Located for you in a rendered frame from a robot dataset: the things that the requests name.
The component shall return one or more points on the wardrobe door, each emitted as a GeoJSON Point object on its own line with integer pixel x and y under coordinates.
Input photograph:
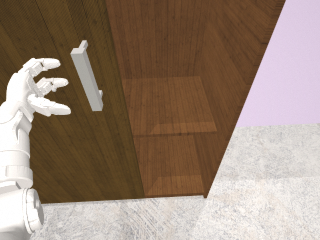
{"type": "Point", "coordinates": [86, 155]}

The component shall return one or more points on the left robot hand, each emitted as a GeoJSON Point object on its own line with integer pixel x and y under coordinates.
{"type": "Point", "coordinates": [23, 88]}

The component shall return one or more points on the left robot forearm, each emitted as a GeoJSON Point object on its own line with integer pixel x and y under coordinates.
{"type": "Point", "coordinates": [15, 125]}

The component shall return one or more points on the handle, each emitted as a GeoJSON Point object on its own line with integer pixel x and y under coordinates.
{"type": "Point", "coordinates": [86, 75]}

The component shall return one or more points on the robot left upper arm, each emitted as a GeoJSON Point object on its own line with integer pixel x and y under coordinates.
{"type": "Point", "coordinates": [21, 213]}

